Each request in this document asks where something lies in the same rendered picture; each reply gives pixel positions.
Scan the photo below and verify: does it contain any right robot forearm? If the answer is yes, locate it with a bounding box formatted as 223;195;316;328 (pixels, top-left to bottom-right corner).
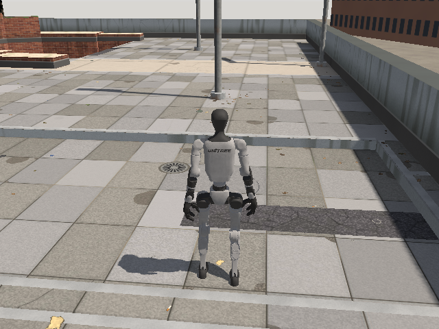
243;166;256;199

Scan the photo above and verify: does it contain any robot foot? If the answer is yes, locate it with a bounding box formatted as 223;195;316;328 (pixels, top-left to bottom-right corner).
198;262;209;279
230;269;239;287

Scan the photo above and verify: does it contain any right robot upper arm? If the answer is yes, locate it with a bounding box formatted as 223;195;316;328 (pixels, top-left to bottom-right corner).
234;138;250;177

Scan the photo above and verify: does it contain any left robot hand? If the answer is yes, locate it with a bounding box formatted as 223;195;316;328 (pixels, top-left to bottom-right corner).
183;202;200;221

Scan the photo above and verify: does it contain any left robot upper arm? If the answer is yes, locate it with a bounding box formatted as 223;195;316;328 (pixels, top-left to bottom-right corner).
190;138;205;178

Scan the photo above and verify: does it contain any left robot foot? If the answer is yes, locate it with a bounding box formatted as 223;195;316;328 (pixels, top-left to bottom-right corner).
198;262;209;279

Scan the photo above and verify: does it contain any left robot forearm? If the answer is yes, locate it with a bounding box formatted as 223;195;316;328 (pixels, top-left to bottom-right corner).
185;167;197;203

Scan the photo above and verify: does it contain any right robot hand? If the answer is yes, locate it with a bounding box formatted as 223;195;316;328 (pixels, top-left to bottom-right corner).
242;197;257;216

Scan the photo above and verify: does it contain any right robot foot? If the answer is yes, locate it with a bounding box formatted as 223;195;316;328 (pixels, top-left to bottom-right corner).
230;269;239;287

